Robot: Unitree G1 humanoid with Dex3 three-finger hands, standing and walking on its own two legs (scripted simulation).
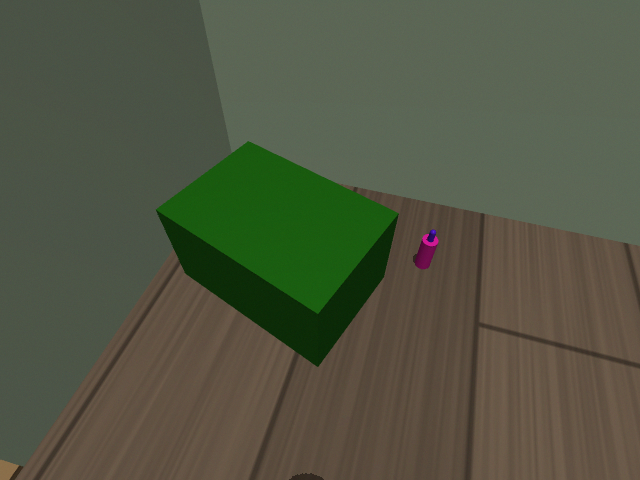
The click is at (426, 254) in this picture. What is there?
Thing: necked bottle
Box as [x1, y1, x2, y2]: [415, 230, 437, 268]
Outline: 434,230 431,230 422,238 415,259 415,264 419,268 426,268 429,265 437,244 437,238 434,235
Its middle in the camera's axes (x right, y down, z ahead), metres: +0.42 +0.03 +1.47
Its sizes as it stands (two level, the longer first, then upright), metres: 0.059 0.059 0.200
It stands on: the floor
